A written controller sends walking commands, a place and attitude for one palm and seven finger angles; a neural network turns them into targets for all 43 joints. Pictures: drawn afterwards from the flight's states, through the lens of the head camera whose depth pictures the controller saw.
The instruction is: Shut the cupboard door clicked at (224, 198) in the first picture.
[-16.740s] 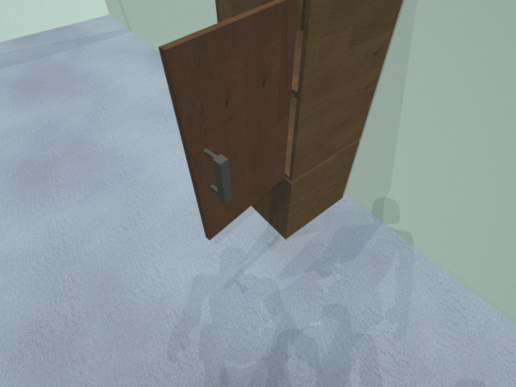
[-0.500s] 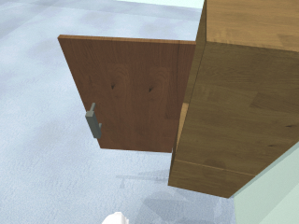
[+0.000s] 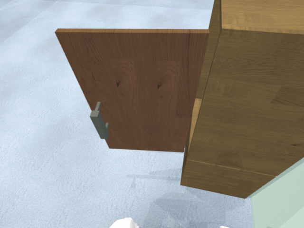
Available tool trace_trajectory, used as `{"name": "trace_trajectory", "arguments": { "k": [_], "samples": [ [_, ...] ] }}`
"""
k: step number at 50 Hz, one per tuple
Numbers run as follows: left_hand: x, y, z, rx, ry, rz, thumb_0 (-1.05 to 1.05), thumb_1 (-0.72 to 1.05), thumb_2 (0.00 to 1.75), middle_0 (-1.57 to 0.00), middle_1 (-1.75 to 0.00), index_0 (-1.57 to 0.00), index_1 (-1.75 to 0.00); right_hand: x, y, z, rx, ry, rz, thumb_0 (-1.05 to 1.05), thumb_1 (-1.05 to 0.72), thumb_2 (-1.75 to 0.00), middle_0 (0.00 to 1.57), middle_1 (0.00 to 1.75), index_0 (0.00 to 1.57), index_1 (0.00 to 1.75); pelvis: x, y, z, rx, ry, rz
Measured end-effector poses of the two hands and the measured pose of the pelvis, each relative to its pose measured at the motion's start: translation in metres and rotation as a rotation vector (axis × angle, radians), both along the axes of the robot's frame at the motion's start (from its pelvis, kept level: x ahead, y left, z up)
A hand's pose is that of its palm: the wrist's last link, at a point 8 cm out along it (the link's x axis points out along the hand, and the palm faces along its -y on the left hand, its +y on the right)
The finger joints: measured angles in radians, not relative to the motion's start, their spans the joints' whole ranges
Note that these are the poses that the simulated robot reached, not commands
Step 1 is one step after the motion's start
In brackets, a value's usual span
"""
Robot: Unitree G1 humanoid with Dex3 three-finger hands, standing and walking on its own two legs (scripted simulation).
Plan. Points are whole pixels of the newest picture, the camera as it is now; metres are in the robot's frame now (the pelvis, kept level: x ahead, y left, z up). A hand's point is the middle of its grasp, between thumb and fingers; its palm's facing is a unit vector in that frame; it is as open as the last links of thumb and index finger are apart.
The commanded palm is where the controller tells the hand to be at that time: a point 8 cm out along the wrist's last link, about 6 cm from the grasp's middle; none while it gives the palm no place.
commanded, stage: come to a stop and stand still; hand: left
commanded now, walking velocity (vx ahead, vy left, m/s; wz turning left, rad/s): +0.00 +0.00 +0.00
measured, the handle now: (101, 120) +0.46 +0.23 -0.06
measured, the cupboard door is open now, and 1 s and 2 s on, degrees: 98 98 98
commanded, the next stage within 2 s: look again from close up in 1.42 s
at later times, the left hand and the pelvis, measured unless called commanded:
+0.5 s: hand out of the picture -0.02 +0.16 -0.16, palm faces +0.02 -0.98 -0.20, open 7.3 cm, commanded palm none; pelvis -0.02 -0.01 +0.01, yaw +0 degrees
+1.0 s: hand out of the picture -0.01 +0.20 -0.16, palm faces +0.02 -0.98 -0.18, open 7.3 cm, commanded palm none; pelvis -0.01 +0.03 +0.01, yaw -1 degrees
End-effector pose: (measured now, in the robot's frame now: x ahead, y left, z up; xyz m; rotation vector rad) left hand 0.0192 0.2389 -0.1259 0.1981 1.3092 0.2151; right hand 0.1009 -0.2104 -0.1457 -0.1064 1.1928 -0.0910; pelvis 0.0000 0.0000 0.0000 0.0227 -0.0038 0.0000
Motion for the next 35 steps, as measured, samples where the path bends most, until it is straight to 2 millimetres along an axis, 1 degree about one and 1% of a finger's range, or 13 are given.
{"name": "trace_trajectory", "arguments": {
  "k": [4,8,10,13,17,22,24,27,30,35],
  "samples": [
    [0.004,-0.014,0.001,-0.03,-0.023,-0.01,0.01,0.91,0.9,-0.2,-0.3,-0.2,-0.3,-0.029,-0.015,0.006,-0.025,0.058,-0.026,0.01,-0.91,-0.9,0.2,0.3,0.2,0.3,-0.002,-0.005,0.006,0.001,0.008,-0.002],
    [0.005,-0.017,-0.007,-0.053,-0.034,-0.009,0.01,0.93,0.9,-0.2,-0.3,-0.2,-0.3,-0.06,-0.023,0.008,-0.063,0.108,-0.045,0.01,-0.91,-0.9,0.2,0.3,0.2,0.3,-0.003,-0.007,0.004,-0.021,0.012,0.001],
    [0.003,-0.018,-0.01,-0.067,-0.029,-0.001,0.01,0.93,0.9,-0.2,-0.3,-0.2,-0.3,-0.076,-0.024,0.012,-0.077,0.142,-0.045,0.01,-0.91,-0.9,0.2,0.3,0.2,0.3,-0.006,-0.009,0.006,-0.013,0.001,0.003],
    [-0.001,-0.02,-0.009,-0.075,-0.021,0.004,0.01,0.94,0.89,-0.2,-0.3,-0.2,-0.3,-0.097,-0.022,0.017,-0.081,0.185,-0.038,0.01,-0.91,-0.9,0.2,0.3,0.2,0.3,-0.009,-0.011,0.011,-0.012,-0.007,-0.004],
    [-0.012,-0.022,-0.005,-0.078,-0.001,0.007,0.01,0.94,0.89,-0.2,-0.3,-0.2,-0.3,-0.117,-0.016,0.016,-0.061,0.223,-0.033,0.01,-0.91,-0.9,0.2,0.3,0.2,0.3,-0.013,-0.011,0.015,-0.014,-0.016,-0.002],
    [-0.032,-0.026,-0.002,-0.073,0.04,0.007,0.01,0.93,0.9,-0.2,-0.3,-0.2,-0.3,-0.134,-0.005,0.012,-0.019,0.25,-0.033,0.01,-0.91,-0.9,0.2,0.3,0.2,0.3,-0.017,-0.011,0.016,-0.019,-0.015,-0.003],
    [-0.041,-0.027,-0.002,-0.065,0.052,-0.007,0.01,0.92,0.9,-0.2,-0.3,-0.2,-0.3,-0.137,-0.003,0.008,-0.01,0.244,-0.04,0.01,-0.91,-0.9,0.2,0.3,0.2,0.3,-0.021,-0.007,0.013,-0.033,-0.013,-0.006],
    [-0.051,-0.022,-0.003,-0.063,0.07,-0.019,0.01,0.92,0.9,-0.2,-0.3,-0.2,-0.3,-0.141,0.002,0.002,0.0,0.222,-0.051,0.01,-0.91,-0.9,0.2,0.3,0.2,0.3,-0.024,-0.001,0.01,-0.045,-0.017,-0.002],
    [-0.053,-0.015,-0.004,-0.06,0.075,-0.018,0.01,0.91,0.89,-0.2,-0.3,-0.2,-0.3,-0.145,0.009,0.001,0.006,0.205,-0.058,0.01,-0.91,-0.9,0.2,0.3,0.2,0.3,-0.024,0.005,0.008,-0.038,-0.02,0.0],
    [-0.043,-0.005,-0.004,-0.062,0.043,-0.016,0.01,0.91,0.9,-0.2,-0.3,-0.2,-0.3,-0.152,0.024,0.003,0.012,0.211,-0.048,0.01,-0.91,-0.9,0.2,0.3,0.2,0.3,-0.024,0.014,0.009,-0.024,-0.019,-0.005]
  ]
}}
